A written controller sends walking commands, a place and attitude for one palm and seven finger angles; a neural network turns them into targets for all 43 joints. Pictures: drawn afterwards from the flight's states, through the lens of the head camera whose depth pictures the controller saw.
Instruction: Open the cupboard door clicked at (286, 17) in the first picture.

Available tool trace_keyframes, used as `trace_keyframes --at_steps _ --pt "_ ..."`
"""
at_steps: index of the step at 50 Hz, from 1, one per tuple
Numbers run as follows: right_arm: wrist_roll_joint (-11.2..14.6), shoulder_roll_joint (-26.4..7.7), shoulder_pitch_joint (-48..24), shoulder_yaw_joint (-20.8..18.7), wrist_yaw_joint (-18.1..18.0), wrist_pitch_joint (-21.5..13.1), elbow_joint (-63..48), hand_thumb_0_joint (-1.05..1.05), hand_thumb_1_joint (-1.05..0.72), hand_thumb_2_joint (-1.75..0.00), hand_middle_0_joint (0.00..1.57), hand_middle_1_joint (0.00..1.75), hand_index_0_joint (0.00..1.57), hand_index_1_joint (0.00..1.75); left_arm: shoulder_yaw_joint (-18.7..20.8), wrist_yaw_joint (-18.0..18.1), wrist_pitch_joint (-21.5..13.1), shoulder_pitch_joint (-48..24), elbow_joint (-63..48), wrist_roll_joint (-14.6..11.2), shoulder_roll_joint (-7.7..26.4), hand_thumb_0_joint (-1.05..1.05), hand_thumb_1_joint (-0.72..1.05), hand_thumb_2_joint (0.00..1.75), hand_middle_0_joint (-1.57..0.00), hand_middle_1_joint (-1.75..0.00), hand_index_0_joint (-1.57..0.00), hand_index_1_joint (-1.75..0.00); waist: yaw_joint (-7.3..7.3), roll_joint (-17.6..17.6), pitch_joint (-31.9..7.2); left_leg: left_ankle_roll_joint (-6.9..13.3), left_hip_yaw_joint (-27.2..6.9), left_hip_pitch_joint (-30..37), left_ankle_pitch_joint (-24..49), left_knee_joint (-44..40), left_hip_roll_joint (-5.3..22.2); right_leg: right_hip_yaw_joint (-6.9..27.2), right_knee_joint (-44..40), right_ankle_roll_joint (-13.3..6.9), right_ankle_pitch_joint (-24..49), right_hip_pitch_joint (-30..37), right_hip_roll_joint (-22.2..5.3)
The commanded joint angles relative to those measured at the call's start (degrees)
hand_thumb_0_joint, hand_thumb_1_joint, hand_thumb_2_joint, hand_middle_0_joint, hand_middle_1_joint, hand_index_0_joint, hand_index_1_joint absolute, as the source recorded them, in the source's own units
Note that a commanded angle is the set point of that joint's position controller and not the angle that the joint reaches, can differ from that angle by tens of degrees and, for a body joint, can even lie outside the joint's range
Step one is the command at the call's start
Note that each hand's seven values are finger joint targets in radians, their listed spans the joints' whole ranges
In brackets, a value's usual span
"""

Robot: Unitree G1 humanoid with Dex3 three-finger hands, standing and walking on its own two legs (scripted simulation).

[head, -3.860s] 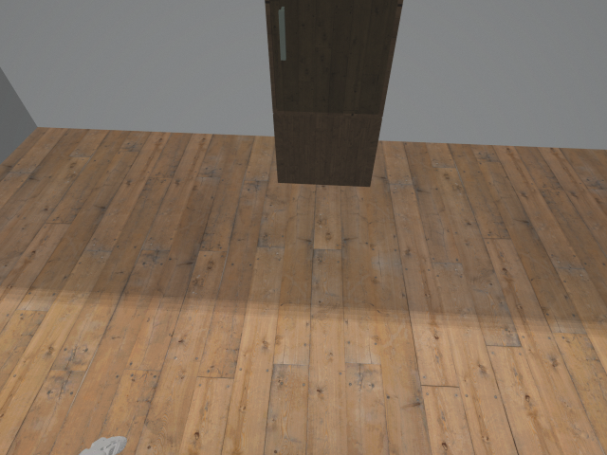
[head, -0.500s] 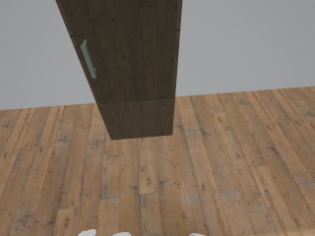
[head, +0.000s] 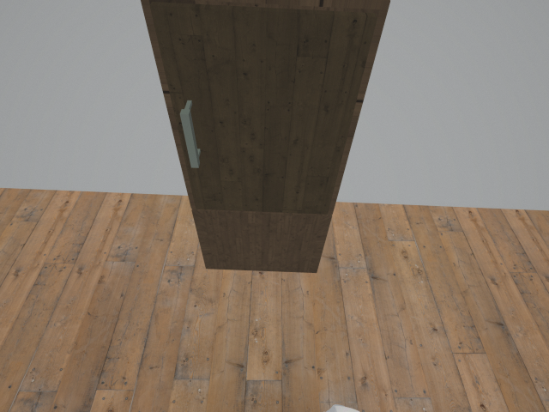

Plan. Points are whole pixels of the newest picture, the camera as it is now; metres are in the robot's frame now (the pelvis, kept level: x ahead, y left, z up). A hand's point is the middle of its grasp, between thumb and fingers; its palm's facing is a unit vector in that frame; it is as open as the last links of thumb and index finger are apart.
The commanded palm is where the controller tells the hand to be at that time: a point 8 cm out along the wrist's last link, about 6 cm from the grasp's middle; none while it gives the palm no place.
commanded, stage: take the last steps up to it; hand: left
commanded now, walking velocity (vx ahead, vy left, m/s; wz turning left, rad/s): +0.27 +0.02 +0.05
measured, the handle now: (192, 135) +0.71 +0.23 -0.04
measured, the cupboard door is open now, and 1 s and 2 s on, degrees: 0 0 0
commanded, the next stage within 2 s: come to a stop and stand still in 0.36 s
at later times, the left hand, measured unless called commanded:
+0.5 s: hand out of the picture +0.09 +0.13 -0.19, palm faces +0.15 -0.98 -0.13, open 7.3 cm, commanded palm none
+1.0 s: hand (190, 395) +0.18 +0.15 -0.17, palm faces +0.06 -0.95 -0.29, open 7.4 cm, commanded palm none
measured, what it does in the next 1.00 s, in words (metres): walks ahead: right foot, then left foot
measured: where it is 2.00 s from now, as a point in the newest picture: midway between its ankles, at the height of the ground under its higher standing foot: outside the picture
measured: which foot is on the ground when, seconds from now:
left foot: down 0.00-0.14, up 0.16-0.50, down 0.52-0.92, up 0.94-1.00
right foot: up 0.00-0.12, down 0.14-0.54, up 0.56-0.90, down 0.92-1.00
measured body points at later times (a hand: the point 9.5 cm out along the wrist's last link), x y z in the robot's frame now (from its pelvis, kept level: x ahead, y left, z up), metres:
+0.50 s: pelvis +0.14 -0.02 -0.01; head +0.15 -0.01 +0.44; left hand +0.08 +0.19 -0.17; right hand +0.24 -0.25 -0.15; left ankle +0.20 +0.11 -0.74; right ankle +0.11 -0.14 -0.75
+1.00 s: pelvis +0.13 -0.06 -0.02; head +0.14 -0.08 +0.43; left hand +0.18 +0.20 -0.15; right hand +0.20 -0.29 -0.18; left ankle +0.19 +0.10 -0.73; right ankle +0.16 -0.15 -0.75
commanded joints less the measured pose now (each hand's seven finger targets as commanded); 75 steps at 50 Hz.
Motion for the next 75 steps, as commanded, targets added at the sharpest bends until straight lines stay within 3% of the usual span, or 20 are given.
trace_keyframes --at_steps 1,5,6,7,8,12,15,24,27,29,32,38,43,45,46,48,52,56,63,75 --pt "0.0 -9.7 4.2 -2.6 -0.5 -0.4 -0.6 0.00 -0.90 -0.90 0.20 0.30 0.20 0.30 0.0 0.1 -1.8 -5.7 -5.5 -0.3 0.5 0.00 0.90 0.90 -0.20 -0.30 -0.20 -0.30 -0.92 9.0 3.3 8.0 -10.1 0.3 10.5 -6.0 14.8 -2.1 -9.1 -0.1 0.2 -0.9 0.6" --pt "0.3 -8.7 1.8 -2.4 -0.4 -0.1 -0.6 0.00 -0.90 -0.90 0.20 0.30 0.20 0.30 0.9 0.3 -2.9 5.0 -1.9 0.0 2.3 0.00 0.90 0.90 -0.20 -0.30 -0.20 -0.30 3.99 3.9 0.5 4.0 -5.8 -7.3 6.2 7.0 9.7 -3.3 -21.8 -1.5 7.9 18.4 2.8" --pt "0.9 -6.4 1.8 -2.1 0.0 -0.4 -1.2 0.00 -0.90 -0.90 0.20 0.30 0.20 0.30 1.7 0.8 -3.6 12.2 0.1 0.3 6.4 0.00 0.90 0.90 -0.20 -0.30 -0.20 -0.30 6.78 -4.8 -3.3 1.7 -1.7 -16.0 0.8 20.0 5.9 6.9 -24.7 -4.4 5.8 29.8 -5.8" --pt "1.1 -3.9 1.6 -1.4 0.6 -0.4 -3.5 0.00 -0.90 -0.90 0.20 0.30 0.20 0.30 2.8 1.4 -3.9 18.1 1.0 0.1 12.1 0.00 0.90 0.90 -0.20 -0.30 -0.20 -0.30 7.58 -17.6 -5.1 -0.3 1.0 -28.0 -17.8 36.5 -0.4 26.2 -33.0 -9.8 7.1 36.0 -19.2" --pt "0.8 -6.3 -1.1 -1.8 0.5 0.2 -4.3 0.00 -0.90 -0.90 0.20 0.30 0.20 0.30 2.7 1.8 -3.8 18.3 1.2 -0.7 12.2 0.00 0.90 0.90 -0.20 -0.30 -0.20 -0.30 7.86 -14.0 -4.6 0.0 -4.8 -29.5 -19.7 44.7 1.8 30.3 -37.1 -12.7 -0.1 30.9 -21.3" --pt "0.0 -3.9 -4.1 -2.2 1.3 1.2 -3.7 0.00 -0.90 -0.90 0.20 0.30 0.20 0.30 0.9 2.6 -3.9 6.4 -1.8 -0.1 3.8 0.00 0.90 0.90 -0.20 -0.30 -0.20 -0.30 2.29 -3.9 3.0 -1.3 -6.3 -26.1 -6.0 44.2 7.0 13.5 -39.1 -10.1 0.4 13.2 -14.7" --pt "0.1 -2.7 -3.6 -1.7 1.7 2.1 -3.6 0.00 -0.90 -0.90 0.20 0.30 0.20 0.30 0.4 2.4 -4.2 6.4 -1.5 0.0 4.0 0.00 0.90 0.90 -0.20 -0.30 -0.20 -0.30 1.13 -6.2 2.3 -2.6 -3.1 -21.2 -4.0 33.7 5.8 6.0 -38.6 -9.3 9.9 11.2 -11.7" --pt "0.3 -5.2 -7.4 -1.0 1.6 0.6 -5.4 0.00 -0.90 -0.90 0.20 0.30 0.20 0.30 0.4 2.3 -3.0 7.0 0.7 -0.5 5.1 0.00 0.90 0.90 -0.20 -0.30 -0.20 -0.30 0.69 -3.9 1.4 -2.9 0.6 -4.8 7.0 7.1 2.5 0.7 -28.8 -6.0 14.7 11.6 -7.5" --pt "0.4 -13.2 -3.0 -1.8 0.1 0.8 -4.4 0.00 -0.90 -0.90 0.20 0.30 0.20 0.30 -1.4 3.1 -1.6 11.0 1.0 -0.9 -0.1 0.00 0.90 0.90 -0.20 -0.30 -0.20 -0.30 0.72 11.5 -4.1 3.9 -13.0 2.4 40.0 3.7 19.1 -2.7 -14.5 0.0 -7.5 9.9 0.7" --pt "0.7 -11.5 -7.2 -1.0 -1.4 0.9 -4.0 0.00 -0.90 -0.90 0.20 0.30 0.20 0.30 -1.6 3.6 -0.2 11.0 2.3 -1.3 0.9 0.00 0.90 0.90 -0.20 -0.30 -0.20 -0.30 1.29 16.1 -3.5 5.3 -14.0 0.1 45.9 -0.7 18.9 1.0 -8.2 1.0 -13.3 10.0 0.7" --pt "1.0 -11.8 -9.6 -1.8 -2.2 1.6 -4.3 0.00 -0.90 -0.90 0.20 0.30 0.20 0.30 -1.2 3.3 0.5 9.1 2.0 -1.0 2.5 0.00 0.90 0.90 -0.20 -0.30 -0.20 -0.30 1.08 9.3 -3.2 7.2 -11.6 2.7 54.8 2.0 18.8 2.7 -4.8 0.6 -10.1 6.7 0.4" --pt "0.3 -12.8 -11.8 -4.0 -2.0 3.2 -6.9 0.00 -0.90 -0.90 0.20 0.30 0.20 0.30 0.9 2.7 2.6 5.5 -3.5 -0.5 2.2 0.00 0.90 0.90 -0.20 -0.30 -0.20 -0.30 1.03 7.5 -5.2 9.0 -10.4 -3.7 33.8 0.0 19.6 4.2 5.5 0.4 -9.4 3.8 2.1" --pt "0.0 -12.5 -15.7 -4.1 -0.6 3.8 -8.3 0.00 -0.90 -0.90 0.20 0.30 0.20 0.30 0.6 2.6 1.9 8.3 -4.2 -0.5 1.6 0.00 0.90 0.90 -0.20 -0.30 -0.20 -0.30 3.08 9.7 -4.2 5.5 -10.1 -13.5 4.3 -1.3 16.4 1.5 -11.9 -0.7 -2.4 14.5 2.7" --pt "0.6 -10.1 -14.2 -3.8 -0.1 4.3 -8.3 0.00 -0.90 -0.90 0.20 0.30 0.20 0.30 0.6 2.7 1.2 9.9 -3.8 0.2 4.3 0.00 0.90 0.90 -0.20 -0.30 -0.20 -0.30 3.61 0.9 -1.7 0.8 -5.6 -18.8 -6.8 6.0 9.2 3.9 -26.9 -1.1 3.5 18.7 0.8" --pt "1.2 -6.2 -12.9 -3.0 0.4 4.8 -9.1 0.00 -0.90 -0.90 0.20 0.30 0.20 0.30 0.7 2.9 0.5 6.6 -5.2 0.5 8.6 0.00 0.90 0.90 -0.20 -0.30 -0.20 -0.30 1.73 -11.5 0.2 -2.6 -1.9 -19.9 -11.8 14.2 3.6 17.4 -35.7 -5.0 -4.8 12.3 -9.6" --pt "0.6 -7.0 -14.9 -2.8 0.7 5.9 -9.7 0.00 -0.90 -0.90 0.20 0.30 0.20 0.30 1.1 3.0 0.4 -0.1 -7.8 0.1 11.0 0.00 0.90 0.90 -0.20 -0.30 -0.20 -0.30 2.35 -14.8 3.9 -1.8 -5.8 -15.9 -13.4 25.9 2.6 22.0 -42.5 -9.6 -17.0 -1.0 -12.5" --pt "0.7 -6.8 -7.5 -2.4 0.5 5.1 -5.5 0.00 -0.90 -0.90 0.20 0.30 0.20 0.30 0.5 2.9 0.0 -3.8 -7.5 -0.3 7.5 0.00 0.90 0.90 -0.20 -0.30 -0.20 -0.30 -0.14 -6.8 1.3 -1.8 -6.1 -14.9 -8.2 29.8 2.5 11.6 -36.6 -9.6 -1.2 6.0 -7.1" --pt "0.6 -5.7 -6.6 -1.4 -0.3 4.3 -4.6 0.00 -0.90 -0.90 0.20 0.30 0.20 0.30 0.6 2.9 -0.2 0.9 -5.0 -0.6 7.0 0.00 0.90 0.90 -0.20 -0.30 -0.20 -0.30 1.97 -4.7 -0.4 -2.3 -5.3 -13.0 -8.7 17.0 2.4 13.1 -34.4 -10.7 5.0 13.3 -7.2" --pt "0.6 -6.8 -2.9 -0.2 -1.2 2.3 0.1 0.00 -0.90 -0.90 0.20 0.30 0.20 0.30 -0.4 2.7 -0.5 1.0 -1.0 -1.7 4.5 0.00 0.90 0.90 -0.20 -0.30 -0.20 -0.30 2.33 6.8 -3.0 -0.7 -9.9 -7.8 6.0 -0.2 6.9 6.4 -29.8 -3.0 12.0 19.9 -0.3" --pt "0.4 -4.4 2.4 0.1 -1.2 3.3 1.0 0.00 -0.90 -0.90 0.20 0.30 0.20 0.30 -0.8 2.8 -0.3 3.8 1.1 -1.3 3.3 0.00 0.90 0.90 -0.20 -0.30 -0.20 -0.30 1.00 -0.8 3.5 -0.9 -6.8 -8.9 -3.4 -0.5 3.5 9.4 -36.5 -2.9 -4.3 13.3 -0.6"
